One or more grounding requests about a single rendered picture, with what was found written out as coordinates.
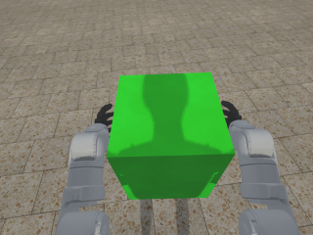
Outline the left robot forearm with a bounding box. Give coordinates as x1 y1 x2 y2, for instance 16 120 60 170
55 123 110 235

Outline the robot right hand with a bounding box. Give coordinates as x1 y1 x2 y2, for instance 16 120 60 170
221 101 242 129

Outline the right robot upper arm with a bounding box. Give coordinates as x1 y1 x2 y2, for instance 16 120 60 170
239 209 300 235

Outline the left robot upper arm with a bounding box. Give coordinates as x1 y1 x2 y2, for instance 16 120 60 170
56 211 111 235

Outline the carton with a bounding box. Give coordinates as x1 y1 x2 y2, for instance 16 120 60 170
107 72 236 200

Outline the right robot forearm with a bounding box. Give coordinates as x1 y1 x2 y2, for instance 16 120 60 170
228 119 301 235

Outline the robot left hand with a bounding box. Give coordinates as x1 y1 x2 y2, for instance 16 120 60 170
94 104 114 133

